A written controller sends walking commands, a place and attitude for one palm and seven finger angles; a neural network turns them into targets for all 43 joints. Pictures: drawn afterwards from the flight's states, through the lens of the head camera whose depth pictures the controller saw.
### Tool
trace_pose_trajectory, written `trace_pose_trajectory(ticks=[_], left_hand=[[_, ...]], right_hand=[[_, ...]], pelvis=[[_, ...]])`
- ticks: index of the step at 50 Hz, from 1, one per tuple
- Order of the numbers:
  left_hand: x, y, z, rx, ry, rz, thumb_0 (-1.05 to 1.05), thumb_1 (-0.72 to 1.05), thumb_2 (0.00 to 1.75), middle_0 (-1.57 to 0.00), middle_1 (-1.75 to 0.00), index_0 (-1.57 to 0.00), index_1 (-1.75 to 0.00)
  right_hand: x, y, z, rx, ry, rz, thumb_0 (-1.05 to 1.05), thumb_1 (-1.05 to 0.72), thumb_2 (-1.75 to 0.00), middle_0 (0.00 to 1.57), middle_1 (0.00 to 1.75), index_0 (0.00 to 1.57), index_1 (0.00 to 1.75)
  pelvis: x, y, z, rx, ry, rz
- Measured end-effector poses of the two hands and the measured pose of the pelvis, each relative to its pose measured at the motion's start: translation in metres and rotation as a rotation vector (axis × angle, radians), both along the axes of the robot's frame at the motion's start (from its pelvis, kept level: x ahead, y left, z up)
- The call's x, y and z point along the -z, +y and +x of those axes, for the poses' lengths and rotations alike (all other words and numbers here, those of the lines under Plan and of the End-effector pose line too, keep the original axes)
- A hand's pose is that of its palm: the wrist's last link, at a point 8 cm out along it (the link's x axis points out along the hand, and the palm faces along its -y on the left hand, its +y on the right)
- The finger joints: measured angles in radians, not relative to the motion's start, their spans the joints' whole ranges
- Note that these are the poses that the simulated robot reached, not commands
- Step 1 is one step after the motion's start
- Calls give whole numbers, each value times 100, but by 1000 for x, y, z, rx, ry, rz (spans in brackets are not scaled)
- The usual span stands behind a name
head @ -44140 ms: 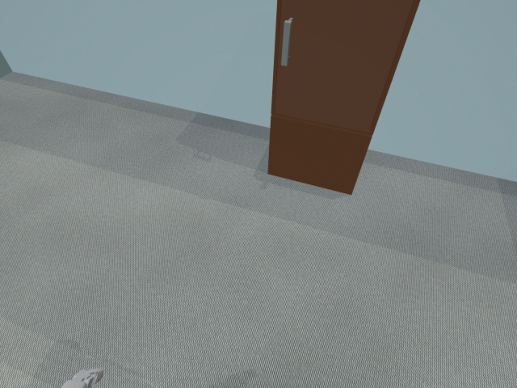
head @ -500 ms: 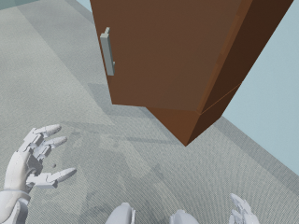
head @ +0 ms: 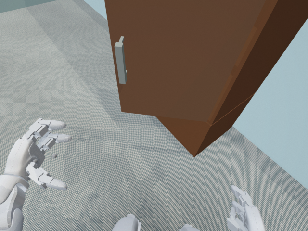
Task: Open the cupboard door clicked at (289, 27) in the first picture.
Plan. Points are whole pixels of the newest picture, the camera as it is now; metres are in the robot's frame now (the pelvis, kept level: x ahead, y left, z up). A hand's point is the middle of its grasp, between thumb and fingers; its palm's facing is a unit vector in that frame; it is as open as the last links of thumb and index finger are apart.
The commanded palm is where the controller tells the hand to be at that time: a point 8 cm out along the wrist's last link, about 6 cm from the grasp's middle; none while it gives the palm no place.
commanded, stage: raise the hand with hooked fingers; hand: left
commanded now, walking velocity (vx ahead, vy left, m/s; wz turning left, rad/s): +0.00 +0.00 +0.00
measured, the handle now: (122, 61) +0.63 +0.17 +0.05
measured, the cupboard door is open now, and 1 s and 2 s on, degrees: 46 46 46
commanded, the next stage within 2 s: move the hooked fingers beside the handle in 0.70 s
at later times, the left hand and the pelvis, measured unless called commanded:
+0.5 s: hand (59, 142) +0.29 +0.25 +0.07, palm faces -0.02 -1.00 -0.02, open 14.0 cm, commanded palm +0.27 +0.30 +0.08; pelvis +0.01 -0.02 +0.01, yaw -1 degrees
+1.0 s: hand (66, 134) +0.32 +0.25 +0.07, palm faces -0.02 -1.00 -0.01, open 14.0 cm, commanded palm +0.31 +0.30 +0.07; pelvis -0.01 -0.02 +0.00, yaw +0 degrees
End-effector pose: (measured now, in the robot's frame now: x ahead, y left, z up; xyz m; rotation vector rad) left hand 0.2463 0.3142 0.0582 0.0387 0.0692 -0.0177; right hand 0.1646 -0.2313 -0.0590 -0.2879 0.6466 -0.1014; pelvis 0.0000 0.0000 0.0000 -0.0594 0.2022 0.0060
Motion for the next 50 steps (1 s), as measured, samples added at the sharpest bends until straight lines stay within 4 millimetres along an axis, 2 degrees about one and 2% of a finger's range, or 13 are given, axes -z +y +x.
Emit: trace_pose_trajectory(ticks=[10,16,27,32,43,46,50], left_hand=[[-14,8,23,-3,-30,-5,-1,-50,30,-30,-120,-30,-119],[-17,4,31,17,-19,-12,-1,-50,30,-30,-120,-29,-119],[-12,-7,27,1,-25,-19,-1,-50,30,-30,-120,-30,-120],[-19,-12,23,11,-44,4,-1,-50,30,-30,-120,-29,-120],[-15,-11,21,2,-23,-18,-1,-50,30,-30,-120,-30,-120],[-12,-13,30,3,-32,-22,-1,-50,30,-30,-120,-30,-120],[-10,-14,53,5,-50,-29,-1,-50,30,-30,-120,-30,-120]], right_hand=[[4,-18,-14,42,68,-19,1,-90,-90,20,30,20,30],[3,-29,-22,68,85,-22,1,-90,-90,20,30,20,30],[5,-35,-26,75,86,-11,1,-90,-90,20,30,20,30],[5,-34,-24,70,75,1,1,-90,-90,20,30,20,30],[6,-34,-22,58,66,4,1,-90,-90,20,30,20,30],[10,-36,-24,53,77,-12,1,-90,-90,20,30,20,30],[15,-39,-30,62,106,-32,1,-90,-90,20,30,20,30]], pelvis=[[-3,-7,5,6,4,5],[-6,-10,7,13,6,10],[-5,-16,4,18,3,19],[-5,-18,2,16,-5,19],[-5,-22,-1,11,-7,22],[-3,-22,-4,6,-4,19],[1,-23,-7,5,8,16]])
